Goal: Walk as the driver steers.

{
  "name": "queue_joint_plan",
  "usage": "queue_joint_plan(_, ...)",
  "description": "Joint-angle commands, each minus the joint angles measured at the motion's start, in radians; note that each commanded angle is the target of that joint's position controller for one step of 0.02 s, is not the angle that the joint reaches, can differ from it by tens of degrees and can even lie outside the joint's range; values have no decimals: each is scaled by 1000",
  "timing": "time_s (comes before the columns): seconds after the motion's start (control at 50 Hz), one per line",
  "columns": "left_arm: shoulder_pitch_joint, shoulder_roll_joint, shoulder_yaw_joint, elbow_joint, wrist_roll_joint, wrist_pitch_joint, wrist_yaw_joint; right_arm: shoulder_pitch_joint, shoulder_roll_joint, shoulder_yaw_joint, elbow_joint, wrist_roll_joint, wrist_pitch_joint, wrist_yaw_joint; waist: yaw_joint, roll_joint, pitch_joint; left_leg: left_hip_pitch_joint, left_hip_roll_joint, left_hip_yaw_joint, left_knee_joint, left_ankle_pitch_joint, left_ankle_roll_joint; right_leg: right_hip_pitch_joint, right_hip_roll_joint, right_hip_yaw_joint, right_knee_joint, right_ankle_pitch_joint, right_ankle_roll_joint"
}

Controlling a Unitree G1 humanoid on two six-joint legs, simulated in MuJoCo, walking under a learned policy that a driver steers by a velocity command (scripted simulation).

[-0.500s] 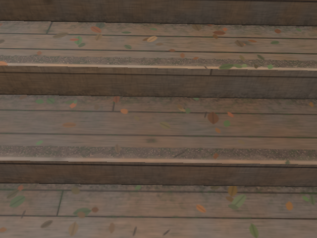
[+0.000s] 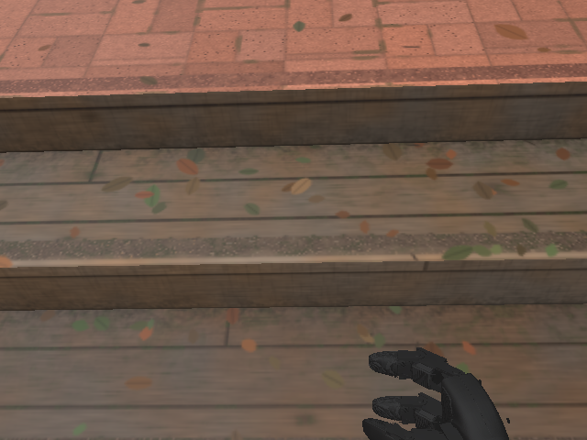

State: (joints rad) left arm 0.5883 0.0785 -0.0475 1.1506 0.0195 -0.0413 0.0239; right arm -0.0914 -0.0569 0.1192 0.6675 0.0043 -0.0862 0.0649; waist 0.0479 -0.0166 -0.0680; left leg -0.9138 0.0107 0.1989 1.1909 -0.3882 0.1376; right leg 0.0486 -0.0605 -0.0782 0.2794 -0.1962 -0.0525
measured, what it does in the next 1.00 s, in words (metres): climbs: right foot 0.15 m higher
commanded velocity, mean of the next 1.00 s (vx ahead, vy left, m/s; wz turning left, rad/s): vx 0.50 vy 0.00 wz -0.04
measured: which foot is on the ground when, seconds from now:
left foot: down 0.00-0.58, up 0.60-1.00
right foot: down 0.00-0.02, up 0.04-0.52, down 0.54-1.00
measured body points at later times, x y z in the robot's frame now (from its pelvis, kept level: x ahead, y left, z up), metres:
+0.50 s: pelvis +0.28 -0.01 +0.13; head +0.30 +0.01 +0.58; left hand +0.53 +0.09 +0.06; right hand +0.15 -0.18 -0.01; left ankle +0.14 +0.08 -0.61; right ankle +0.46 -0.12 -0.42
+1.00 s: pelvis +0.56 -0.03 +0.27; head +0.57 -0.06 +0.72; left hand +0.45 +0.12 +0.13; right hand +0.79 -0.14 +0.19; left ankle +0.71 +0.08 -0.20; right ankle +0.47 -0.11 -0.46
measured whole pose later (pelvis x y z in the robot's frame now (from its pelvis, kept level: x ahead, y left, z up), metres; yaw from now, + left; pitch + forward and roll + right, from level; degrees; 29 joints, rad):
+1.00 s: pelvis +0.56 -0.03 +0.27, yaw -3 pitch +5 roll +1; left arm 0.56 0.01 -0.07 1.12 0.02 -0.04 0.01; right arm 0.02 -0.02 0.14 0.71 -0.01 -0.07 0.03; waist 0.09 0.03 -0.09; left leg -1.33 0.13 0.06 1.82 -0.12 0.03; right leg -0.16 0.02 -0.05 0.44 -0.37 -0.05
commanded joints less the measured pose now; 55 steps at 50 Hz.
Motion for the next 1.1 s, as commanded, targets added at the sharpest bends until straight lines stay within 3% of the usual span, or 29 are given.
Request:
queue_joint_plan(0.02,-68,131,33,-120,-6,-62,-31,563,-346,-159,130,-41,30,-24,-272,201,-383,1048,234,-855,-630,-158,270,-553,50,127,848,764,-56)
queue_joint_plan(0.04,-119,114,41,-122,-1,-90,-71,598,-334,-157,170,-64,50,-59,-250,286,-394,1011,341,-1193,-938,-216,274,-654,172,288,1305,57,-41)
queue_joint_plan(0.06,-212,76,46,-198,-24,-98,-103,489,-182,-114,202,-63,45,-62,-168,201,-185,813,314,-1059,-919,-253,188,-828,147,377,1541,43,-67)
queue_joint_plan(0.08,-339,55,37,-288,-28,-88,-101,411,-100,-97,229,-50,33,-44,-108,84,-36,626,304,-856,-876,-176,125,-900,121,334,1631,67,-108)
queue_joint_plan(0.1,-377,42,29,-334,-14,-74,-85,374,-38,-82,270,-49,19,-28,-56,9,46,502,277,-686,-830,-55,77,-956,106,308,1747,89,-145)
queue_joint_plan(0.14,-297,-13,3,-348,-31,-55,-79,395,19,-69,352,-53,10,-2,24,0,55,501,197,-458,-806,123,0,-1077,112,329,1902,109,-185)
queue_joint_plan(0.18,-263,-48,-26,-355,-45,-42,-75,376,9,-68,364,-51,13,7,78,9,73,495,158,-289,-790,182,-47,-1222,91,328,1874,144,-180)
queue_joint_plan(0.24,-347,25,-29,-393,-22,-27,-51,312,-53,-60,345,-55,1,-1,96,41,89,263,105,-136,-867,227,-39,-1126,71,206,1587,324,-87)
queue_joint_plan(0.32,-524,-40,-56,-440,-29,-15,-28,596,-123,-66,442,-38,9,-36,-36,109,112,573,174,-301,-866,237,16,-1473,40,136,1795,174,-30)
queue_joint_plan(0.38,-742,-12,-72,-550,-37,-48,-49,737,-130,-74,459,-29,29,-84,-120,102,100,851,232,-406,-919,238,-2,-1648,-19,111,1570,113,-2)
queue_joint_plan(0.44,-897,-9,-89,-629,-14,-50,-66,735,-175,-104,437,-6,48,-131,-129,54,99,858,304,-414,-1145,272,49,-1430,-112,0,1288,-55,25)
queue_joint_plan(0.48,-887,-16,-84,-619,-21,-54,-81,702,-171,-103,437,14,49,-114,-99,86,86,831,266,-270,-1155,653,46,-1102,-63,-110,1019,-123,-16)
queue_joint_plan(0.5,-824,10,-66,-607,-27,-62,-87,716,-167,-90,458,-16,46,-98,-39,193,0,806,225,-181,-1043,1340,54,-835,50,-203,1012,-153,-64)
queue_joint_plan(0.52,-680,70,-31,-568,-39,-65,-84,739,-212,-97,458,-31,42,-89,24,280,-83,908,236,-176,-905,1751,46,-693,114,-189,944,-222,-96)
queue_joint_plan(0.54,-526,146,7,-523,-37,-62,-82,692,-265,-112,441,-25,33,-86,116,327,-144,981,233,-185,-749,1886,31,-578,118,-95,795,-215,-130)
queue_joint_plan(0.56,-313,225,42,-445,-15,-51,-84,587,-301,-126,396,-27,20,-86,206,304,-236,850,213,-207,-534,1772,18,-321,36,145,704,-139,-179)
queue_joint_plan(0.58,-161,313,84,-376,15,-31,-71,639,-179,-110,368,-20,-9,-65,167,-81,-389,473,50,-226,-201,1304,-24,35,-151,611,425,-341,-312)
queue_joint_plan(0.6,-84,350,97,-333,28,-1,-32,567,-140,-112,370,-32,-38,-33,181,-270,-427,309,-117,-338,286,291,-59,82,-302,1077,-11,-427,-362)
queue_joint_plan(0.62,-134,235,59,-289,31,0,-28,508,-98,-121,314,-2,-53,4,100,-196,-282,195,-98,-511,580,247,-33,-79,-293,1030,-31,-514,-262)
queue_joint_plan(0.66,-288,47,18,-216,29,-19,-61,297,-66,-105,155,-5,-34,-2,-19,-11,32,22,-57,-421,781,297,45,-435,-244,614,71,-310,-160)
queue_joint_plan(0.7,-273,-21,5,-132,29,-34,-86,367,-21,-85,139,2,-15,-15,-94,14,42,-72,-65,-443,944,329,98,-447,-160,372,116,-83,-79)
queue_joint_plan(0.74,-268,-27,2,-111,26,-32,-99,415,22,-56,138,14,-5,-15,-148,18,54,-217,-59,-458,952,375,109,-424,-116,200,142,23,-23)
queue_joint_plan(0.8,-333,12,-9,-126,36,-37,-90,346,-27,-46,109,4,18,-31,-176,-4,76,-210,-28,-351,742,490,28,-603,-70,37,71,30,-18)
queue_joint_plan(0.88,-114,73,-11,-50,23,-29,-60,183,11,-19,48,-13,30,-49,-87,-103,105,-472,47,-191,935,386,-54,-443,-101,196,39,-5,-100)
queue_joint_plan(0.96,76,87,1,-43,3,2,-2,-130,4,11,-109,-16,-23,-32,42,-48,94,-651,134,-154,667,322,-119,-148,-171,393,-6,30,-115)
queue_joint_plan(0.98,75,120,23,-61,-7,6,22,-209,21,26,-143,-24,-27,-33,56,-35,91,-523,149,-124,532,201,-130,-195,-217,415,-149,94,-147)
queue_joint_plan(1.02,98,135,39,-53,-33,15,42,-247,2,23,-171,-16,-23,-34,47,-39,100,-375,146,-97,276,89,-135,-105,-223,373,-221,183,-172)
queue_joint_plan(1.06,10,127,34,-87,-15,19,20,-103,-18,-6,-113,-4,-30,-26,-64,-151,-13,89,24,25,126,24,-86,-172,-160,205,-133,828,-165)
queue_joint_plan(1.1,-8,208,50,-98,-1,-3,0,149,-180,-91,-68,13,-34,-37,-213,-286,-142,418,-46,-71,-80,-64,-18,-62,-140,189,143,1548,-139)
Keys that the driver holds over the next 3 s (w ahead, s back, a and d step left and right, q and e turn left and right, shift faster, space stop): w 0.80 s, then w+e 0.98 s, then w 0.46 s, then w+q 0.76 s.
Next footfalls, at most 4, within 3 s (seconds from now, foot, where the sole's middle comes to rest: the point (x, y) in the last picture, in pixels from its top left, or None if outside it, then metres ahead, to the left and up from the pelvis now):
0.54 right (399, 391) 0.51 -0.12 -0.50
1.12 left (293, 204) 0.83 0.09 -0.35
1.70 right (487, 60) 1.12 -0.32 -0.20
2.36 left None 1.56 -0.36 -0.20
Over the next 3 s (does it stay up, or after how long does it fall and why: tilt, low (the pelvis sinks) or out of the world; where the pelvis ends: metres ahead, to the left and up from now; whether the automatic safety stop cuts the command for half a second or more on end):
stays up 1.67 -0.52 0.57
